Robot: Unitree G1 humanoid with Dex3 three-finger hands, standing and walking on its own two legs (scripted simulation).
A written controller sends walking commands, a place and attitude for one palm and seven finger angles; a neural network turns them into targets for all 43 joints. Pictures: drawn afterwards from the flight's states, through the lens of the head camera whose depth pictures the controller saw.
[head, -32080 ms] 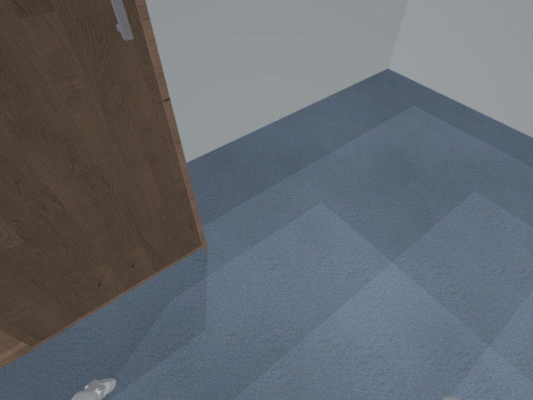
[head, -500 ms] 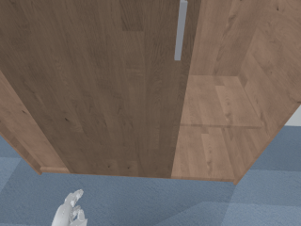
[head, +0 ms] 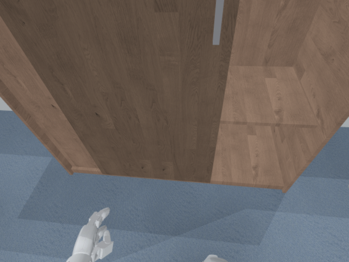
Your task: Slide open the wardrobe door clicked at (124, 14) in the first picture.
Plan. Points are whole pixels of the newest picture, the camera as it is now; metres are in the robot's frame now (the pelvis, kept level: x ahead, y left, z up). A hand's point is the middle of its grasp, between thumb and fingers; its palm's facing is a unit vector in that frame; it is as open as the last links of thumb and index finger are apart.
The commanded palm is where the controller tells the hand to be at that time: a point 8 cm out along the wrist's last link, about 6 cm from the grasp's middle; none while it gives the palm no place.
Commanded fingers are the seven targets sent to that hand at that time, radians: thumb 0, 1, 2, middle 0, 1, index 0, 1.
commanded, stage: stop stepping back and stand still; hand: right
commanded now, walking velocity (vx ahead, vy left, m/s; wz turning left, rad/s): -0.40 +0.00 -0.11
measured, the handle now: (218, 9) +0.63 -0.12 +0.27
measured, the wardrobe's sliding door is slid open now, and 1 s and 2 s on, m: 0.43 0.43 0.43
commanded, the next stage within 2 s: let the arm hang, fingers relaxed in 0.76 s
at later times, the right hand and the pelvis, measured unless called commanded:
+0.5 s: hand out of the picture +0.13 -0.31 +0.17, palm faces +0.55 +0.80 -0.25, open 7.4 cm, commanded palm +0.05 -0.34 +0.19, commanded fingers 0.00 -0.90 -0.90 0.20 0.30 0.20 0.30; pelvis -0.09 -0.03 +0.00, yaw +0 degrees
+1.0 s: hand out of the picture +0.13 -0.32 -0.03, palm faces +0.22 +0.88 -0.41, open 7.4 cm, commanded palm none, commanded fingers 0.00 -0.90 -0.90 0.20 0.30 0.20 0.30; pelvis -0.07 -0.05 -0.02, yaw -4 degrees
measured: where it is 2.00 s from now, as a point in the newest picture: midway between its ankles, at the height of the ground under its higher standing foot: outside the picture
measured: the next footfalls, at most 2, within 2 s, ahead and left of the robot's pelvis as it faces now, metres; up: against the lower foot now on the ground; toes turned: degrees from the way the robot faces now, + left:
right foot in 0.02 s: +0.12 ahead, -0.09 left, +0.00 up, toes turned -3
right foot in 0.46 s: -0.03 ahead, -0.15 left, +0.00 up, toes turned -1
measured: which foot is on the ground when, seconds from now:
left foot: down 0.00-0.48, up 0.50-0.66, down 0.68-1.00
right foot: up 0.00-0.00, down 0.02-0.24, up 0.26-0.44, down 0.46-0.68, up 0.70-0.90, down 0.92-1.00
